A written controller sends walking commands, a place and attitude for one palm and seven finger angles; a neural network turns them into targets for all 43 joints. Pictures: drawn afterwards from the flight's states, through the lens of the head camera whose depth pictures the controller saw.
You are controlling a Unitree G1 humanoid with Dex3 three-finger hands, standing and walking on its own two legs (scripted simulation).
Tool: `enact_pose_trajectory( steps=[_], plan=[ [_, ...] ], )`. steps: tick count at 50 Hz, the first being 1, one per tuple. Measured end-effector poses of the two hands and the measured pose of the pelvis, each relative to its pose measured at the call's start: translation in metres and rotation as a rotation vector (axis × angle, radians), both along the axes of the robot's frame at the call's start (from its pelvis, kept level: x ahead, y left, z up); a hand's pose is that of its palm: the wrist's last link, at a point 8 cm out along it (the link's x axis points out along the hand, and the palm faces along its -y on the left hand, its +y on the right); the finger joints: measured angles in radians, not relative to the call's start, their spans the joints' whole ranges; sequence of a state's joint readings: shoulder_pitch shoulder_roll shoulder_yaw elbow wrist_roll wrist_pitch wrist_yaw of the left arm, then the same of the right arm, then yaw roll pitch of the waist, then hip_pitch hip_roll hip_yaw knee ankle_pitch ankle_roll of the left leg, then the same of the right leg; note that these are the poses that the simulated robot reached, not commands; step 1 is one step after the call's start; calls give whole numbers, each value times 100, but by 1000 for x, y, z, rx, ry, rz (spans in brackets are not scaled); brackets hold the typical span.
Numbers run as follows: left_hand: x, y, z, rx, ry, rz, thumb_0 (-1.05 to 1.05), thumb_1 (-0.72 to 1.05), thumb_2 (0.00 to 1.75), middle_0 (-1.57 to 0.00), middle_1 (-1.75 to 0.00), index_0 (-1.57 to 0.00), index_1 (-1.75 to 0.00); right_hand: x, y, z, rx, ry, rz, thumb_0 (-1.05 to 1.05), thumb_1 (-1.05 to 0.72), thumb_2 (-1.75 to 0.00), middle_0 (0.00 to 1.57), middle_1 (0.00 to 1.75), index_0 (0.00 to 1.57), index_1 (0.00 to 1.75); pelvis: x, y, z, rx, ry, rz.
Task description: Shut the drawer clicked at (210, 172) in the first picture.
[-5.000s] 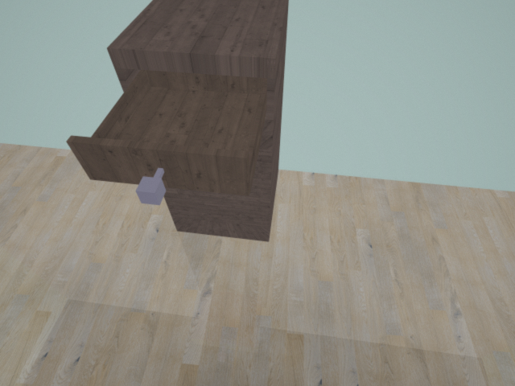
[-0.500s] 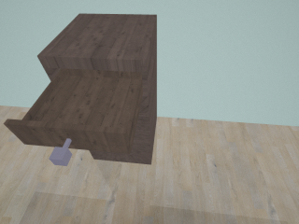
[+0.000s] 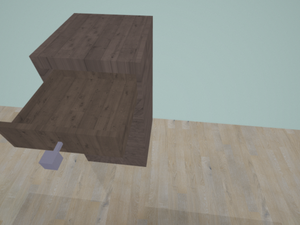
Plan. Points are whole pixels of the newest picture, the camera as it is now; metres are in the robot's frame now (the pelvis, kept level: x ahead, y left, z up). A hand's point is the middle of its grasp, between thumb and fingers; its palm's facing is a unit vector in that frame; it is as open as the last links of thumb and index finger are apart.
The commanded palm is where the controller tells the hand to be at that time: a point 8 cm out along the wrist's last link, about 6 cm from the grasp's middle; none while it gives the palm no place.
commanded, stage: look again from close up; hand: left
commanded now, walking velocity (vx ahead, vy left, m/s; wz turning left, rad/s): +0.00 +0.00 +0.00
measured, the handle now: (54, 154) +0.31 +0.31 -0.02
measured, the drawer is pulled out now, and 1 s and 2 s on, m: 0.30 0.30 0.30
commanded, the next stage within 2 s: shuffle to correct the standing spot in 0.04 s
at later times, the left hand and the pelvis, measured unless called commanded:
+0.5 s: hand out of the picture +0.02 +0.20 -0.18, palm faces +0.07 -0.97 -0.22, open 7.4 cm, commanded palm none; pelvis +0.01 +0.01 -0.01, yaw +1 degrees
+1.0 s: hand out of the picture +0.04 +0.25 -0.16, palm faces +0.01 -0.97 -0.25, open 7.4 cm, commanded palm none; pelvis +0.01 +0.06 +0.00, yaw -3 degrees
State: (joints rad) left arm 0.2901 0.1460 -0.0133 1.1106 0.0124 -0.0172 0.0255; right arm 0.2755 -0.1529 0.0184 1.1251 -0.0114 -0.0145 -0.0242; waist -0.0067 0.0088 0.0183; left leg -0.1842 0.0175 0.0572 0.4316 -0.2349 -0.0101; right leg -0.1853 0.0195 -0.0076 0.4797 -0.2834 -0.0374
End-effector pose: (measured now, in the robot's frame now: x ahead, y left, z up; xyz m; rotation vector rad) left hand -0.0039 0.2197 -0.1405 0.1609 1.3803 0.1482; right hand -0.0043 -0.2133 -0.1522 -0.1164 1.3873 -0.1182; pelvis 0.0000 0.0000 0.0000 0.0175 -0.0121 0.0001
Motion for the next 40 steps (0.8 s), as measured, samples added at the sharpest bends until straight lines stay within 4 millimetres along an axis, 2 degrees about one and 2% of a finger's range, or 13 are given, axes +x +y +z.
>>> enact_pose_trajectory(
  steps=[10, 17, 24, 32, 36, 40],
  plan=[
    [0, -9, 0, -6, 10, 11, 1, 92, 90, -20, -30, -20, -30, 9, -9, 1, -8, 1, 4, 1, -92, -90, 20, 29, 20, 30, 6, -7, 0, -1, 5, 2],
    [5, -6, 0, 4, -3, 21, 1, 92, 90, -20, -30, -20, -30, 15, -13, -1, -14, -3, 0, 0, -91, -90, 19, 29, 20, 30, 9, -5, -2, 0, 8, -6],
    [13, 18, -4, 24, -32, 53, 1, 91, 90, -20, -30, -20, -30, 24, -8, -1, -43, -7, 10, 0, -91, -90, 19, 29, 20, 30, 10, 11, -6, -3, 12, 9],
    [28, 56, -5, 58, -11, 15, 1, 91, 90, -20, -30, -20, -30, 31, 15, 1, -52, -60, -8, 0, -91, -90, 19, 29, 20, 30, 8, 35, -9, 24, 29, -41],
    [43, 60, 1, 77, -22, -30, 1, 91, 90, -20, -30, -20, -30, 29, 28, -7, -13, -62, -29, 0, -91, -90, 19, 29, 20, 30, 9, 40, -10, 29, 36, -65],
    [56, 57, 3, 92, -74, -50, 1, 91, 90, -20, -30, -20, -30, 24, 29, -20, 10, -45, -48, 1, -93, -90, 20, 29, 20, 30, 11, 41, -16, 32, 40, -69]
  ],
)
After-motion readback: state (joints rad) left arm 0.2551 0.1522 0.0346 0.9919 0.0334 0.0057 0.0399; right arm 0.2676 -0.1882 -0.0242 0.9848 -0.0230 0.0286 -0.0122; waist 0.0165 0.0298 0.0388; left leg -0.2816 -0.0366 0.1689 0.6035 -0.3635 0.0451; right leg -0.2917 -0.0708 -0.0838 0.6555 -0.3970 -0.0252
